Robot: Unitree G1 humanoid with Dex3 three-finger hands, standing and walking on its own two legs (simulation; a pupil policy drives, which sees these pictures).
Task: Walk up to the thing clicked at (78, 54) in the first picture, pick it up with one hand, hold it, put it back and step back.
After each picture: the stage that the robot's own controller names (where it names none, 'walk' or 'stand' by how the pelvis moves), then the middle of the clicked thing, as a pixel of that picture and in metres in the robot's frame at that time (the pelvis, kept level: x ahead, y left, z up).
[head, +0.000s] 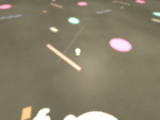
stand; (77, 52) +1.37 +0.29 -0.72
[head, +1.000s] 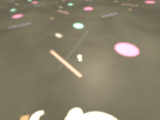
walk; (79, 58) +1.27 +0.31 -0.71
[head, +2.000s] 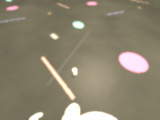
walk; (74, 71) +0.81 +0.31 -0.71
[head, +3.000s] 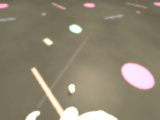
walk; (71, 88) +0.50 +0.22 -0.69
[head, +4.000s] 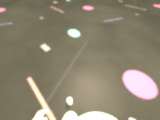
stand; (69, 101) +0.34 +0.22 -0.71
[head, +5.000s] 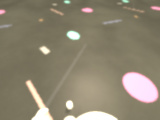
stand; (69, 105) +0.32 +0.21 -0.72
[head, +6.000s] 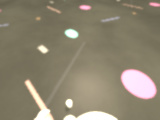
stand; (69, 103) +0.31 +0.22 -0.72
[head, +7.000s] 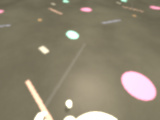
stand; (69, 104) +0.32 +0.22 -0.73
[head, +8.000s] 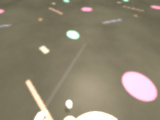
stand; (69, 104) +0.32 +0.22 -0.73
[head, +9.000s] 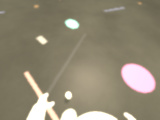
go down; (68, 95) +0.34 +0.22 -0.71
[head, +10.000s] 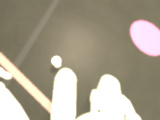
go down; (56, 62) +0.39 +0.27 -0.28
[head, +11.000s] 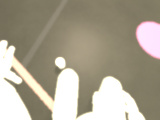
close in; (60, 63) +0.39 +0.27 -0.29
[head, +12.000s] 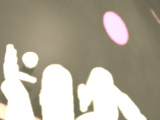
close in; (30, 60) +0.36 +0.30 -0.21
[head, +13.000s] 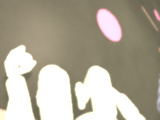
close; (24, 61) +0.36 +0.31 -0.21
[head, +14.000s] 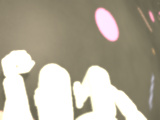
lift; (22, 61) +0.35 +0.31 -0.22
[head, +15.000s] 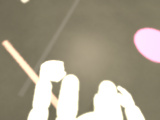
lift; (58, 71) +0.31 +0.23 -0.05
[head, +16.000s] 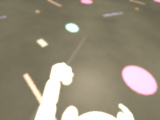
lift; (66, 75) +0.33 +0.17 +0.01
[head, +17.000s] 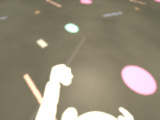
hold; (65, 76) +0.33 +0.17 -0.01
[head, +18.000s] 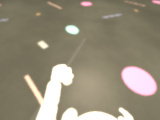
hold; (66, 76) +0.33 +0.17 +0.00
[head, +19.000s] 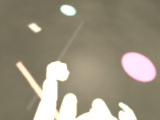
crouch; (62, 72) +0.35 +0.20 -0.06
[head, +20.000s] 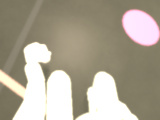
lower; (43, 54) +0.43 +0.29 -0.13
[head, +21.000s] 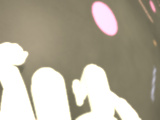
lower; (16, 55) +0.40 +0.31 -0.22
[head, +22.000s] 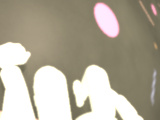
lower; (18, 55) +0.39 +0.32 -0.22
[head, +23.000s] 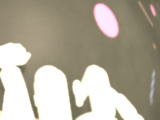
lower; (19, 56) +0.38 +0.32 -0.22
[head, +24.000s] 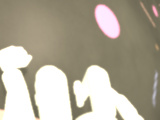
lower; (20, 58) +0.37 +0.32 -0.22
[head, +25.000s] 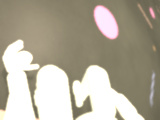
open; (23, 60) +0.36 +0.30 -0.22
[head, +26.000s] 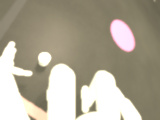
stand; (44, 59) +0.37 +0.28 -0.24
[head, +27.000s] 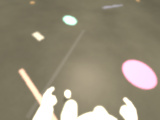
stand; (67, 94) +0.34 +0.21 -0.61
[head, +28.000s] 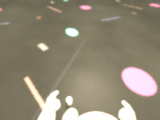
stand; (69, 100) +0.36 +0.21 -0.66
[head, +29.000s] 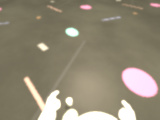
stand; (69, 101) +0.34 +0.21 -0.67
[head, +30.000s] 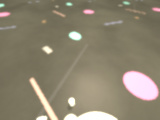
stand; (71, 102) +0.37 +0.20 -0.72
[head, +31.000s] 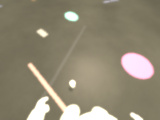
walk; (72, 84) +0.45 +0.20 -0.70
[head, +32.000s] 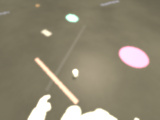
walk; (75, 73) +0.67 +0.22 -0.70
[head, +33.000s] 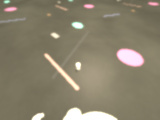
stand; (78, 66) +0.97 +0.26 -0.70
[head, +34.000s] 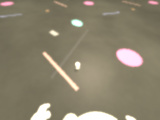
stand; (77, 66) +0.95 +0.21 -0.72
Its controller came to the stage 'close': yes
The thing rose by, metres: 0.70
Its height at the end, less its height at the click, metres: +0.00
